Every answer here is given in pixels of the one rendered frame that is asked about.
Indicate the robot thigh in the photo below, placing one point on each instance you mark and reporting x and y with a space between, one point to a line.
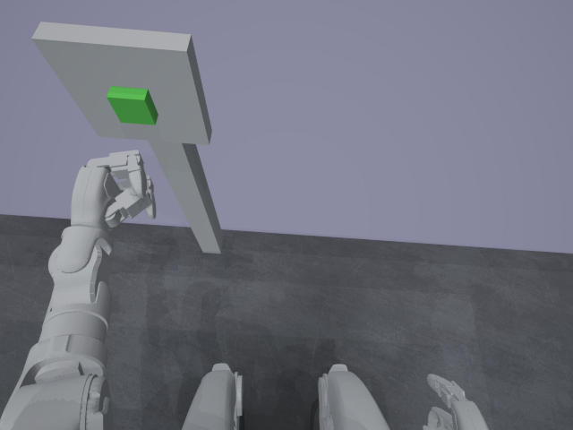
344 398
217 403

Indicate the left robot thigh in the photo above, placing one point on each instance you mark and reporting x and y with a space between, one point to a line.
217 403

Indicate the panel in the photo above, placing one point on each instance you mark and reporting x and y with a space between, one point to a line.
88 60

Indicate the right robot thigh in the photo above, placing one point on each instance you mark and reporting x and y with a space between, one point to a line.
344 398

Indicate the robot left hand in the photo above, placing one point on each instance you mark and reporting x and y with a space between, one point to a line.
95 190

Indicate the robot right hand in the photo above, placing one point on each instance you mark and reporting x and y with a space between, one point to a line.
465 415

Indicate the robot left upper arm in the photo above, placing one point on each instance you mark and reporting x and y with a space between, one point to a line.
75 403

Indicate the left robot forearm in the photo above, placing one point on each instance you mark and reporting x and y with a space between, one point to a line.
72 341

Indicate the button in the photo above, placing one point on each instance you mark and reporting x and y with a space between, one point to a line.
133 105

